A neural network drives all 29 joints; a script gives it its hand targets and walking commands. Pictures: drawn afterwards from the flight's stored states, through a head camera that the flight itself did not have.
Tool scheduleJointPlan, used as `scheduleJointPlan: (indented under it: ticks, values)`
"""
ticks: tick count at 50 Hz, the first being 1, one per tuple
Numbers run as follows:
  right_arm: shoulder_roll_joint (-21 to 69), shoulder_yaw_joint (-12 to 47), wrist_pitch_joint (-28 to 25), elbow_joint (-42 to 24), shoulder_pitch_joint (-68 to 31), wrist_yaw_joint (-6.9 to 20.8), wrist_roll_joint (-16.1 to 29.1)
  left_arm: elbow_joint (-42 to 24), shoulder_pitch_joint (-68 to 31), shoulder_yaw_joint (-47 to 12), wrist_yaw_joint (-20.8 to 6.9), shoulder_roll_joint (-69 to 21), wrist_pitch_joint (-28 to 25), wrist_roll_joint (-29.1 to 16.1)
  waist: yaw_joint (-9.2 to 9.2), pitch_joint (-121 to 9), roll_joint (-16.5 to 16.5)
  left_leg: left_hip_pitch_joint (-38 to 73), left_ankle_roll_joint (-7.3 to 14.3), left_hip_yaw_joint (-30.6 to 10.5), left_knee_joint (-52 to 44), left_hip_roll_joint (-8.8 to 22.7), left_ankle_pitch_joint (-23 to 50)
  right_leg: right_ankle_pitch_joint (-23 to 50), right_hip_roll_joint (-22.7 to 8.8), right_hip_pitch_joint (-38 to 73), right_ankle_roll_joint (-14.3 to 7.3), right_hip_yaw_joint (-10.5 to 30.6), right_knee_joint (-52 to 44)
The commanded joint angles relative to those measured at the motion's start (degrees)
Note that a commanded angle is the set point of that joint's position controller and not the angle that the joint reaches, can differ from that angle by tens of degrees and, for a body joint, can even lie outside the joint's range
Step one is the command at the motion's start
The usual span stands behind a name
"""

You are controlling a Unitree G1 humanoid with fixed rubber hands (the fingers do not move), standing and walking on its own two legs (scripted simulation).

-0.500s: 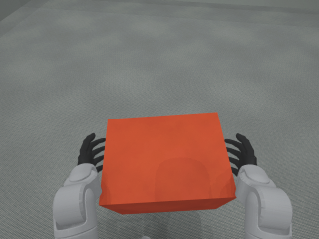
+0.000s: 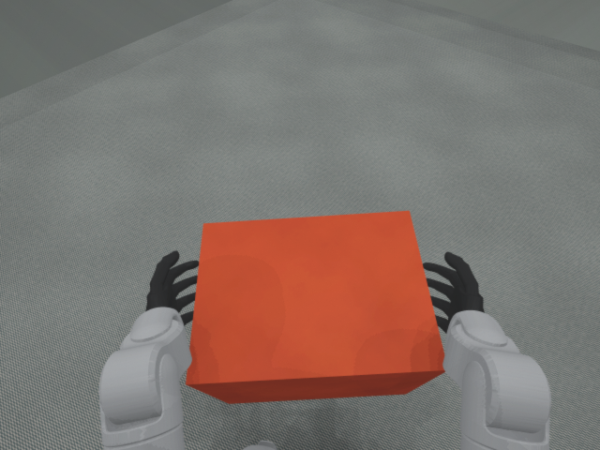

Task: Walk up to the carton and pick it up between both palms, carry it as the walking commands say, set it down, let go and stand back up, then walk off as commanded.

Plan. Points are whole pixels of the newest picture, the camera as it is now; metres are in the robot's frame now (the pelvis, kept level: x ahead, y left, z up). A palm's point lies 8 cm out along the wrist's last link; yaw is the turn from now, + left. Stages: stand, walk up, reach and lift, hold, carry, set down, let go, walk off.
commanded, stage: carry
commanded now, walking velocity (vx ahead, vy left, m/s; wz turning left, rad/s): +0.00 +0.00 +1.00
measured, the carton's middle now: (311, 315) +0.31 +0.00 -0.01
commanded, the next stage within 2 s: none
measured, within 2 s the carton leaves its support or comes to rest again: neither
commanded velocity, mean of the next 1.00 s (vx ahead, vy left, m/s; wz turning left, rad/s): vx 0.00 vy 0.00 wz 1.00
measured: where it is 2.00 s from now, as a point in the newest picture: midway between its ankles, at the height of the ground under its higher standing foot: outside the picture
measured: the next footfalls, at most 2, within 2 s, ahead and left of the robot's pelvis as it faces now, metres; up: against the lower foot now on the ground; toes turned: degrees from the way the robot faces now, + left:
right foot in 0.16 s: +0.03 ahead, -0.10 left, +0.00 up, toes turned +1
left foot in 0.48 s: +0.00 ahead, +0.19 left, +0.00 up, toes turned +23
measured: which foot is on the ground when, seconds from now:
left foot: down 0.00-0.16, up 0.18-0.46, down 0.48-0.78, up 0.80-1.00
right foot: up 0.00-0.14, down 0.16-0.48, up 0.50-0.76, down 0.78-1.00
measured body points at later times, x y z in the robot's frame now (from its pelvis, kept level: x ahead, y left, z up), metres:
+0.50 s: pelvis -0.03 +0.04 -0.01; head +0.00 +0.06 +0.44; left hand +0.15 +0.33 +0.08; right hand +0.30 +0.02 +0.09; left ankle -0.04 +0.18 -0.72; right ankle -0.01 -0.10 -0.70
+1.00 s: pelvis -0.07 +0.06 +0.01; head -0.04 +0.07 +0.46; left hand -0.03 +0.39 +0.10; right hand +0.24 +0.18 +0.10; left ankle -0.18 +0.17 -0.66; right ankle +0.00 -0.04 -0.71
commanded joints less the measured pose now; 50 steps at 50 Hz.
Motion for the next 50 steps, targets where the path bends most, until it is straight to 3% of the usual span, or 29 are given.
scheduleJointPlan:
  ticks: [1,4,6,7,8,9,10,12,14,17,21,22,23,24,25,26,27,28,30,35,37,38,39,40,41,43,45,47,50]
  values:
    - [53.3,41.6,-3.9,-10.4,-31.4,15.4,21.8,-12.7,-33.6,-52.3,-13.9,-57.9,-0.9,-24.6,-0.39,-29.0,13.0,23.1,8.0,-27.2,-15.6,12.1,29.4,-0.6,6.8,-4.8,2.9,6.0,-6.6]
    - [52.3,42.1,-3.9,-11.4,-30.8,14.8,21.2,-11.8,-31.3,-50.5,-14.0,-57.1,-0.9,-24.8,-0.57,-30.9,11.6,22.2,7.0,-28.2,-15.7,11.0,31.3,-0.1,8.7,2.9,2.7,5.7,-18.7]
    - [51.7,43.1,-4.3,-12.3,-34.2,14.0,21.1,-10.3,-32.7,-48.8,-14.0,-56.6,-1.3,-24.7,0.13,-32.8,10.8,13.4,3.3,-22.7,-14.3,7.8,29.0,5.6,6.9,18.2,1.6,4.2,-33.1]
    - [51.6,43.6,-4.2,-12.6,-32.8,13.7,21.0,-9.7,-29.8,-47.8,-14.3,-56.5,-1.4,-24.2,1.43,-32.6,4.7,2.1,0.8,-16.6,-9.8,4.3,16.3,15.7,1.3,30.5,0.3,5.8,-42.0]
    - [52.8,44.4,-4.2,-13.0,-31.5,13.4,21.1,-9.2,-28.8,-46.8,-14.5,-56.1,-1.4,-24.0,0.86,-31.8,-12.4,-8.1,-1.0,-4.6,0.2,-1.7,-5.3,20.0,-13.7,38.5,-1.8,14.9,-43.6]
    - [51.0,45.3,-5.2,-14.3,-45.1,12.9,21.7,-8.2,-38.3,-46.6,-14.4,-55.0,-2.9,-23.8,0.49,-29.9,-25.0,-16.2,-3.0,3.5,16.6,-2.7,-17.0,30.8,-28.7,35.2,-8.1,24.6,-41.9]
    - [49.6,46.0,-5.5,-13.8,-53.9,12.6,22.4,-5.6,-43.3,-46.1,-13.8,-54.0,-3.1,-22.9,0.83,-26.6,-17.5,-15.9,-3.7,4.1,24.4,4.8,-15.0,43.5,-28.7,29.7,-10.3,15.5,-37.3]
    - [50.9,45.5,-3.1,-11.6,-34.8,12.9,22.5,-6.5,-25.6,-44.3,-14.0,-52.9,-1.0,-21.7,0.66,-24.3,-8.5,-15.5,-2.9,4.9,24.7,6.3,-8.2,55.8,-20.4,31.1,-7.8,3.7,-31.8]
    - [48.6,43.9,-3.3,-8.8,-40.7,12.6,22.0,-5.4,-33.2,-44.1,-13.2,-50.8,-1.2,-21.4,0.99,-24.0,-8.6,-15.5,-2.8,7.9,23.5,4.9,-6.3,60.9,-17.2,32.8,-6.6,0.1,-28.0]
    - [48.3,43.1,-2.5,-7.9,-37.0,12.5,21.8,-5.6,-29.4,-44.1,-12.6,-50.6,-0.5,-20.7,1.57,-23.7,-9.9,-13.1,-3.0,11.6,15.5,5.2,-7.9,60.3,-17.7,31.8,-6.8,-3.3,-25.4]
    - [46.9,41.0,-2.4,-6.8,-35.9,12.5,21.8,-4.4,-27.7,-44.6,-11.8,-50.6,-0.1,-20.7,1.06,-28.7,-12.1,2.4,-1.2,15.2,-0.8,1.7,-3.3,64.2,-16.0,26.7,-3.6,-9.0,-15.2]
    - [47.3,40.5,-2.4,-6.5,-32.6,12.7,21.5,-5.3,-26.5,-45.3,-11.9,-51.0,0.1,-21.0,-0.59,-30.6,-9.1,10.8,-0.1,12.7,-8.9,1.4,2.4,60.3,-14.3,22.2,-1.9,-10.1,-6.9]
    - [48.1,40.3,-2.4,-5.8,-30.7,13.0,21.1,-5.8,-27.2,-45.7,-12.0,-51.0,0.1,-21.1,-1.76,-29.0,-2.6,19.7,1.9,2.2,-14.6,3.9,9.6,40.5,-11.5,9.4,1.2,-8.2,1.1]
    - [48.5,40.5,-2.1,-5.8,-27.2,13.3,20.7,-6.5,-23.5,-46.4,-12.3,-52.1,0.5,-20.6,-0.08,-26.8,9.4,27.1,5.2,-13.7,-10.8,12.2,42.9,5.6,-5.3,-5.2,3.9,-6.3,7.7]
    - [48.2,39.1,-2.1,-4.2,-25.6,13.4,20.0,-7.8,-25.9,-48.3,-12.3,-51.7,0.7,-21.1,-0.03,-28.4,21.4,32.8,9.4,-26.7,-6.4,16.3,65.8,-8.0,1.2,-14.3,5.6,-2.1,14.3]
    - [50.2,39.1,-2.1,-5.8,-22.0,14.1,20.4,-9.8,-24.2,-50.2,-12.9,-53.1,0.7,-21.9,-0.09,-28.6,19.8,29.7,10.3,-29.1,-8.0,16.7,59.5,-10.1,0.8,-13.6,4.8,4.8,12.7]
    - [51.4,40.3,-2.9,-6.8,-28.6,14.6,20.9,-10.8,-31.0,-51.4,-13.1,-54.7,-0.2,-23.2,-0.12,-27.5,16.4,27.6,9.6,-27.9,-10.3,15.6,45.9,-9.0,1.9,-13.2,4.3,6.2,8.2]
    - [52.2,40.8,-3.8,-7.3,-34.3,14.8,21.5,-11.7,-37.6,-52.3,-13.1,-55.8,-0.9,-24.0,-0.31,-26.7,15.6,26.8,9.4,-28.1,-12.0,14.3,38.7,-7.0,3.8,-12.9,3.8,6.4,4.5]
    - [52.4,40.9,-3.9,-8.3,-33.4,15.0,21.2,-11.2,-36.2,-52.1,-13.2,-56.9,-0.9,-23.8,-0.33,-27.1,15.2,23.3,8.6,-28.3,-14.9,12.6,28.9,-1.9,5.8,-8.7,3.3,6.2,-0.6]
    - [51.1,41.6,-4.4,-10.7,-32.8,14.4,20.6,-10.1,-32.9,-49.9,-13.4,-56.3,-1.3,-24.2,-0.49,-30.6,11.8,22.3,7.0,-29.8,-16.0,10.4,33.0,0.9,9.7,2.8,3.2,6.3,-18.6]
    - [50.7,42.8,-4.6,-11.9,-35.3,13.7,20.7,-8.7,-32.5,-48.1,-13.5,-55.8,-1.7,-24.1,0.42,-33.3,11.3,13.2,2.4,-23.2,-14.5,6.6,30.3,6.5,7.8,20.1,2.0,4.8,-34.9]
    - [50.6,43.5,-4.5,-12.5,-33.7,13.4,20.6,-8.2,-29.7,-47.0,-13.8,-55.6,-1.8,-23.6,1.64,-32.9,4.0,1.4,0.1,-16.7,-9.4,2.7,14.5,16.1,1.1,32.4,0.4,7.5,-43.6]
    - [51.5,44.3,-4.7,-12.7,-35.0,13.0,20.7,-7.9,-31.6,-46.3,-13.9,-55.0,-2.1,-23.7,1.08,-32.3,-12.9,-9.6,-1.6,-4.5,2.1,-2.9,-7.1,19.5,-14.9,40.9,-2.4,18.4,-44.3]
    - [49.9,45.1,-5.7,-14.6,-47.3,12.4,21.3,-7.1,-39.3,-46.3,-13.9,-54.1,-3.5,-23.4,0.69,-29.9,-23.6,-17.6,-3.4,3.1,18.2,-2.8,-17.8,31.5,-28.8,36.6,-8.5,26.9,-42.2]
    - [49.7,46.0,-5.3,-15.1,-47.3,12.5,21.8,-6.2,-36.0,-45.7,-13.7,-54.4,-3.0,-22.6,1.14,-27.1,-16.4,-15.7,-3.9,3.9,26.8,4.1,-15.7,45.4,-28.6,31.2,-10.8,17.2,-37.3]
    - [50.5,44.9,-3.4,-11.8,-35.3,12.7,22.1,-6.6,-26.4,-44.1,-13.9,-52.8,-1.4,-22.2,0.51,-24.7,-8.2,-14.3,-2.7,4.1,27.5,5.7,-8.9,57.8,-19.8,31.9,-7.6,5.1,-31.5]
    - [48.6,43.8,-3.3,-9.8,-40.1,12.5,22.0,-6.0,-31.9,-43.8,-13.3,-50.9,-1.4,-21.8,0.72,-23.5,-9.0,-14.5,-2.5,7.0,25.5,4.4,-7.5,62.7,-17.1,33.4,-6.3,1.9,-28.3]
    - [48.3,43.3,-2.5,-9.4,-36.1,12.3,21.8,-5.9,-26.8,-43.7,-12.9,-51.0,-0.5,-21.1,1.44,-23.0,-10.3,-14.7,-2.8,9.9,20.1,4.6,-9.1,63.0,-17.6,34.0,-6.9,0.2,-26.6]
    - [47.6,42.2,-2.3,-8.7,-37.7,12.3,22.0,-5.6,-28.5,-44.2,-12.3,-50.7,-0.2,-21.1,1.54,-26.0,-11.6,-5.6,-1.8,13.1,7.7,3.7,-8.6,63.8,-17.0,30.7,-4.8,-5.5,-21.7]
